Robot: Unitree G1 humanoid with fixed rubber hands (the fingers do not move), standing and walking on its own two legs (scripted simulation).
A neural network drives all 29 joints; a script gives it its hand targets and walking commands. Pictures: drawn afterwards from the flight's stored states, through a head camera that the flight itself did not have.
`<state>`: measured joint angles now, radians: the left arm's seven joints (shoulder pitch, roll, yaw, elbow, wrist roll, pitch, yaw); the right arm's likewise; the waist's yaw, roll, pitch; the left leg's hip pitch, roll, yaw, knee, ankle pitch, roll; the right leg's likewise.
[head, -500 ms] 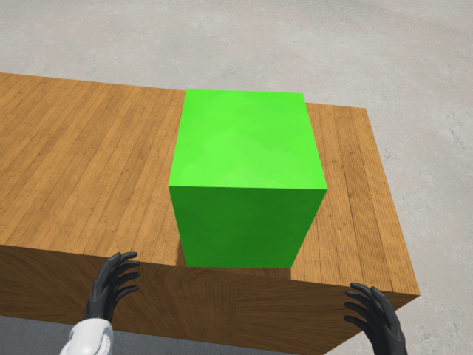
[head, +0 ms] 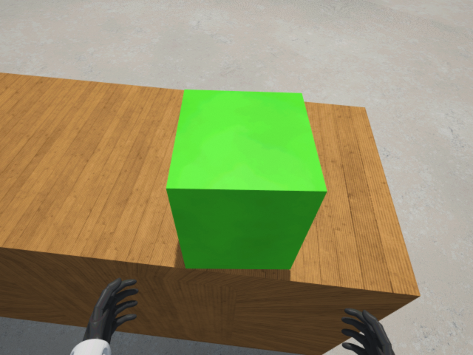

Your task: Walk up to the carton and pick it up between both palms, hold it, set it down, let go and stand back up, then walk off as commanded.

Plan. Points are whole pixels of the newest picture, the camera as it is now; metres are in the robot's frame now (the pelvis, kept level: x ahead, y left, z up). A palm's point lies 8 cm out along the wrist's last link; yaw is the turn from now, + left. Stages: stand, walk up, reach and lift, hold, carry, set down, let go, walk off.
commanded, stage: set down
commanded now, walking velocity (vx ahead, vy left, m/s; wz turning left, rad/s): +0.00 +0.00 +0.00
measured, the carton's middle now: (240, 185) +0.41 +0.05 +0.06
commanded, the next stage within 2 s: let go in 0.68 s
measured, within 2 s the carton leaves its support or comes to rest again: neither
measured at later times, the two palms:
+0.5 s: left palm (110, 338) +0.16 +0.23 -0.07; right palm out of the picture +0.17 -0.20 -0.08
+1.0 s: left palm (115, 338) +0.16 +0.23 -0.07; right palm out of the picture +0.17 -0.21 -0.09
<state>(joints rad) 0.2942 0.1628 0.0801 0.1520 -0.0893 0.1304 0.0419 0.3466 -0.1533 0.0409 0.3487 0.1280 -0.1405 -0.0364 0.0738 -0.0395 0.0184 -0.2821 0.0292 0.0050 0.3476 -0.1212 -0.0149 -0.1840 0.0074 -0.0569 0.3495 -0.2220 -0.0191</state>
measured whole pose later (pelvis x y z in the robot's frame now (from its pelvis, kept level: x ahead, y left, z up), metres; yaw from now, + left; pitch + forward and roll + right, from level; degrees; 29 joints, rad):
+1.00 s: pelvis +0.02 -0.01 +0.00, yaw +0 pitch +4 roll +0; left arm 0.29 0.18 0.07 0.34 -0.03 0.10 -0.01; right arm 0.20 -0.15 0.04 0.77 0.04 -0.32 -0.03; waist 0.03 -0.03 0.02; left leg -0.27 0.03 0.01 0.35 -0.15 -0.03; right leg -0.18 0.01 -0.06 0.37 -0.26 -0.02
